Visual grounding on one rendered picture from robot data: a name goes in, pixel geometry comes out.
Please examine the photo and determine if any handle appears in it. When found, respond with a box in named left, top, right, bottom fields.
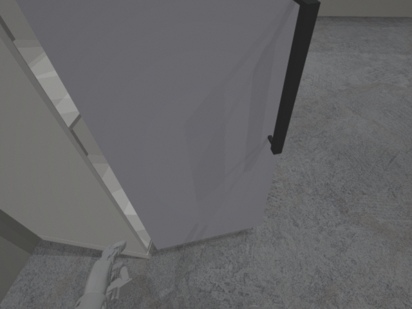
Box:
left=268, top=0, right=321, bottom=155

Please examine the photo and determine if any fridge door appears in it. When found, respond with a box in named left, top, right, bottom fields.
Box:
left=16, top=0, right=300, bottom=250

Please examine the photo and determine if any robot left forearm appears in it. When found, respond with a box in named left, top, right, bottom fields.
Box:
left=74, top=292, right=108, bottom=309

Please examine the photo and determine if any left robot hand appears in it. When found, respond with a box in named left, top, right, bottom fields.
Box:
left=83, top=240, right=132, bottom=303

